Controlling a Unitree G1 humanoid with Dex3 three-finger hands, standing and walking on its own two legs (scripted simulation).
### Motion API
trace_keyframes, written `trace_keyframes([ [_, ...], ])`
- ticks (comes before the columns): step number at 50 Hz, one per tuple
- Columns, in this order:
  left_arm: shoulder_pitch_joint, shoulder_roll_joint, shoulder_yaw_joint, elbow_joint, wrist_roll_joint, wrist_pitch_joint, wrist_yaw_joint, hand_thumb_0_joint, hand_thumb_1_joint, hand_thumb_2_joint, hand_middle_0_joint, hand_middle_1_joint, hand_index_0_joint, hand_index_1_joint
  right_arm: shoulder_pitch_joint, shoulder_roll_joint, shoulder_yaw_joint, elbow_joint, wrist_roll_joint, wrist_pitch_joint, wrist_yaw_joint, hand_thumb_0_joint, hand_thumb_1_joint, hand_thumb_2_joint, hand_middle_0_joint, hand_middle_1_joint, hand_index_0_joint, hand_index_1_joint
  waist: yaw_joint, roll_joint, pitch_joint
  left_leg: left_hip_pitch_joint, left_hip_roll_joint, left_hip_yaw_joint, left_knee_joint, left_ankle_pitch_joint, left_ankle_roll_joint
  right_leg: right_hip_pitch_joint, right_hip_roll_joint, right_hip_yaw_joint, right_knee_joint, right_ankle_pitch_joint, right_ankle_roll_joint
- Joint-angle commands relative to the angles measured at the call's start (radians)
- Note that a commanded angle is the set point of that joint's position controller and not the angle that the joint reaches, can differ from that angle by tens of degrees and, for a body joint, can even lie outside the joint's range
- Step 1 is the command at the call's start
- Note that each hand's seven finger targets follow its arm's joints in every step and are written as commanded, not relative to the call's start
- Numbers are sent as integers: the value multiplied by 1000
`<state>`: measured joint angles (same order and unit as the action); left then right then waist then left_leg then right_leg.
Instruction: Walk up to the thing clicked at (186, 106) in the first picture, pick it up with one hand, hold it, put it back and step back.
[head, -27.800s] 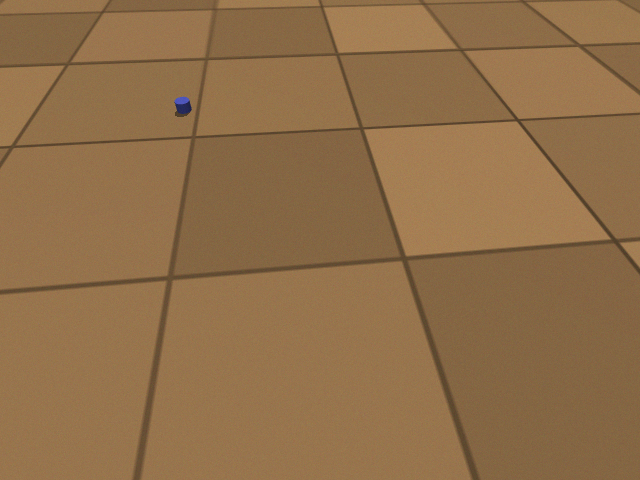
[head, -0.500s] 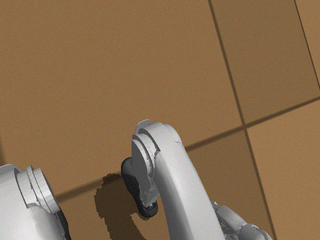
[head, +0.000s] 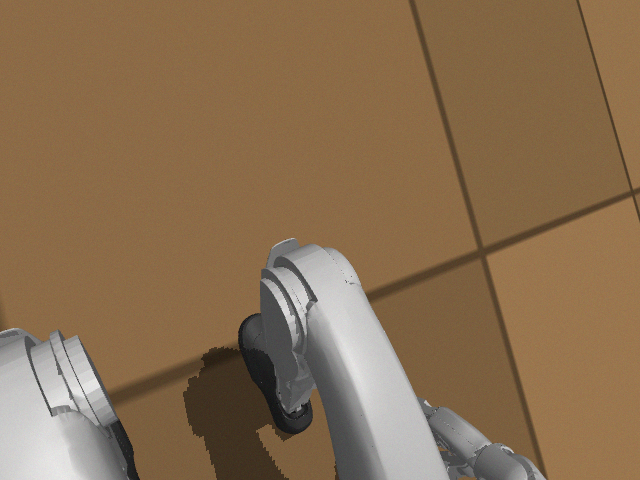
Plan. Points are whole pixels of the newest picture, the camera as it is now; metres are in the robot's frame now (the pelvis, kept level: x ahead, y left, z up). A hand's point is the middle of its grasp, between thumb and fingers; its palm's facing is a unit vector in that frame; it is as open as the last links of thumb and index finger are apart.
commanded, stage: open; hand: left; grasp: from above
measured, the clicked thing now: out of the picture +0.44 +0.33 -0.27
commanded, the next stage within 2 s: withdraw in 0.36 s
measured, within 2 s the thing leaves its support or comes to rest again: neither
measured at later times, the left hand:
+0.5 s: hand out of the picture +0.43 +0.33 -0.24, palm faces -0.43 -0.15 -0.89, open 14.0 cm
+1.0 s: hand out of the picture +0.42 +0.37 -0.07, palm faces -0.41 -0.10 -0.91, open 14.1 cm
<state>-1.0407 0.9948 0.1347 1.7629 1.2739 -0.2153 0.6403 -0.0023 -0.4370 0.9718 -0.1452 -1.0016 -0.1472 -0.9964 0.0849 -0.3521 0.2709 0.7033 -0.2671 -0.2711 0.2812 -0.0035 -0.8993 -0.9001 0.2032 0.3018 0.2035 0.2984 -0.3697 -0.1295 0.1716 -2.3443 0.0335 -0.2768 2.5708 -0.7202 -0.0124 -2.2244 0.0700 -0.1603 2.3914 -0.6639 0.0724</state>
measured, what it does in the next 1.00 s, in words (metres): rises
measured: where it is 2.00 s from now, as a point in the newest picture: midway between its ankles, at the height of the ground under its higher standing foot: (209, 439)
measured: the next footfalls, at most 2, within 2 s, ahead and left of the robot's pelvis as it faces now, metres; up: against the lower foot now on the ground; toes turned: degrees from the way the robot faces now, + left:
none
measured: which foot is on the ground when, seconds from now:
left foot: down 0.00-1.00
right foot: down 0.00-1.00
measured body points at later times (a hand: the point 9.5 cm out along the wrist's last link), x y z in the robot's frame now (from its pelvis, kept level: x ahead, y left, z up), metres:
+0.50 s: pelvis +0.00 +0.00 +0.00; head +0.27 +0.12 +0.34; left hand +0.45 +0.33 -0.19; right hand +0.05 -0.26 -0.06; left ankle +0.06 +0.13 -0.26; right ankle +0.12 -0.12 -0.26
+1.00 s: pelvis +0.00 +0.00 +0.05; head +0.20 +0.07 +0.44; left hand +0.44 +0.37 -0.02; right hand +0.12 -0.26 -0.06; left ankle +0.06 +0.13 -0.26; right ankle +0.12 -0.12 -0.26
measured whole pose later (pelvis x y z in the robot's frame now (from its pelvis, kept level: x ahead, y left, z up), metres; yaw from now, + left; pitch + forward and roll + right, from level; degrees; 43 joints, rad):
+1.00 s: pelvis +0.00 +0.00 +0.05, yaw +6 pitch +32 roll -9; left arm -0.91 0.74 0.00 1.29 1.08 -0.05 0.25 0.00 -0.52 1.02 -0.09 -1.02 -0.08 -1.02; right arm 0.12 -0.31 0.07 0.70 -0.11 -0.10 0.25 0.00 -0.91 -0.90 0.20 0.30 0.20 0.30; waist -0.19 0.05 -0.07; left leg -2.25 0.04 -0.15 2.36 -0.69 0.00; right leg -2.16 0.03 -0.07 2.26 -0.67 0.05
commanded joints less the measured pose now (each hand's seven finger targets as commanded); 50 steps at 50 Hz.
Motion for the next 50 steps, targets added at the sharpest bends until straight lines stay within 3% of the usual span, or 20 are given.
trace_keyframes([
  [1, -195, 229, 19, -90, -23, 1, 25, 0, -555, 1043, -62, -1008, -43, -1026, 203, -328, -93, 15, 8, 4, -13, 0, -886, -899, 201, 301, 201, 301, -37, 511, -648, 491, 21, 107, -278, 261, 13, 349, 33, -126, -194, 286, -87],
  [4, -234, 219, 0, -104, -20, -14, 8, 0, -542, 1015, -53, -1019, -44, -1027, 197, -323, -83, 11, 4, 9, -12, 0, -885, -899, 201, 301, 201, 301, -61, 520, -630, 493, 22, 99, -281, 231, 12, 334, 30, -131, -189, 266, -88],
  [6, -227, 239, 9, -119, -22, -25, 7, 0, -540, 1024, -57, -1021, -44, -1033, 188, -323, -80, 7, 8, 15, -17, 0, -885, -899, 201, 301, 201, 301, -47, 524, -624, 483, 20, 99, -289, 209, 13, 331, 29, -130, -196, 242, -89],
  [9, -234, 219, -17, -125, -6, -39, 3, 0, -523, 1015, -53, -1030, -48, -1034, 182, -316, -76, 5, 5, 17, -17, 0, -884, -898, 201, 300, 201, 300, -58, 510, -613, 476, 20, 111, -269, 190, 18, 332, 32, -124, -200, 233, -86],
  [14, -218, 224, -7, -120, 2, -49, 24, 0, -507, 988, -45, -1018, -47, -1016, 198, -315, -72, 9, 0, 17, -17, 0, -880, -896, 201, 300, 201, 300, -52, 503, -637, 497, 21, 110, -267, 243, 15, 349, 36, -129, -200, 275, -83],
  [17, -232, 207, -24, -99, -3, -46, 34, 0, -489, 965, -41, -1025, -50, -1014, 175, -328, -79, -1, 4, 13, -19, 0, -879, -896, 201, 300, 201, 300, -53, 507, -598, 476, 20, 104, -283, 198, 11, 310, 30, -134, -199, 233, -86],
  [22, -233, 235, -8, -143, 3, -32, 51, 0, -493, 974, -44, -1020, -47, -1015, 174, -337, -80, -11, 2, 4, -19, 0, -881, -896, 201, 300, 201, 300, -33, 525, -646, 504, 21, 104, -290, 213, 10, 331, 34, -130, -204, 245, -87],
  [24, -236, 232, -16, -116, 8, -21, 50, 0, -502, 969, -50, -1021, -75, -994, 174, -334, -81, -8, 4, -2, -14, 0, -893, -896, 201, 300, 201, 300, -49, 521, -610, 485, 22, 109, -279, 197, 11, 324, 33, -122, -194, 241, -87],
  [25, -227, 254, 11, -120, 4, -15, 54, 0, -511, 971, -48, -1011, -71, -987, 191, -338, -84, -4, 1, -1, -13, 0, -894, -897, 201, 300, 201, 300, -48, 511, -636, 502, 23, 112, -281, 219, 12, 348, 35, -124, -206, 260, -85],
  [28, -267, 273, 38, -222, -7, 1, 59, 0, -522, 979, -52, -1008, -68, -991, 197, -329, -94, -4, 8, -7, -11, 0, -897, -899, 201, 300, 201, 300, -28, 563, -694, 531, 20, 121, -285, 240, 10, 359, 30, -117, -206, 275, -87],
  [31, -263, 224, 7, -288, -28, 25, 38, 0, -533, 989, -54, -1001, -62, -993, 185, -306, -107, 6, 19, -11, -3, 0, -899, -901, 201, 300, 200, 300, -12, 604, -752, 553, 20, 136, -284, 251, 8, 371, 32, -103, -214, 293, -90],
  [32, -271, 253, 41, -388, -34, 28, 30, 0, -530, 987, -53, -1004, -63, -993, 206, -312, -127, -4, 22, -10, 1, 0, -898, -900, 201, 300, 200, 300, 5, 652, -823, 589, 18, 140, -295, 280, 6, 396, 30, -102, -218, 314, -92],
  [33, -216, 271, 76, -443, -47, 42, 22, 0, -534, 993, -54, -1002, -59, -995, 198, -305, -145, -2, 33, -3, 0, 0, -899, -901, 201, 300, 200, 300, 64, 690, -903, 629, 17, 141, -319, 298, 0, 397, 26, -95, -216, 315, -100],
  [34, -178, 253, 87, -508, -63, 56, 10, 0, -537, 997, -60, -1001, -62, -999, 202, -294, -164, -2, 43, 5, 2, 0, -899, -902, 201, 300, 200, 300, 95, 751, -960, 682, 13, 146, -339, 340, -11, 388, 18, -93, -203, 338, -105],
  [36, -135, 184, 64, -571, -82, 85, -18, 0, -539, 1003, -62, -997, -59, -1000, 196, -280, -193, 0, 62, 26, 9, 0, -898, -903, 200, 300, 200, 300, 114, 766, -994, 698, 12, 155, -363, 359, -13, 362, 17, -83, -206, 348, -111],
  [40, -130, 84, 4, -627, -114, 150, -122, 0, -533, 1013, -66, -1008, -59, -1014, 212, -249, -246, 10, 125, 88, 6, 0, -898, -903, 200, 300, 200, 300, 130, 636, -933, 561, 1, 194, -385, 279, 18, 327, 18, -37, -268, 302, -108],
  [41, -102, 23, -30, -601, -129, 166, -157, 0, -533, 1016, -67, -1014, -60, -1020, 223, -234, -254, 10, 133, 101, 3, 0, -899, -903, 200, 300, 200, 300, 120, 574, -900, 521, 0, 199, -394, 244, 28, 336, 22, -27, -296, 274, -104],
  [46, -119, -87, -112, -603, -197, 175, -348, 0, -522, 1025, -70, -1026, -61, -1035, 266, -211, -294, -9, 162, 162, -30, 0, -898, -903, 200, 300, 200, 300, 102, 341, -810, 452, -15, 190, -468, 146, 48, 409, 15, 6, -386, 152, -103],
  [48, -111, -156, -162, -562, -220, 161, -420, 0, -527, 1036, -74, -1037, -62, -1049, 260, -217, -298, -20, 174, 179, -55, 0, -899, -904, 200, 300, 200, 300, 80, 261, -715, 436, -19, 168, -494, 78, 49, 353, 5, 3, -410, 90, -107],
  [50, -121, -139, -173, -563, -211, 135, -476, 0, -522, 1032, -73, -1037, -64, -1047, 252, -212, -294, -36, 181, 197, -84, 0, -899, -903, 200, 300, 200, 300, 80, 227, -686, 421, -28, 170, -507, 53, 49, 366, -2, 10, -421, 61, -109],
])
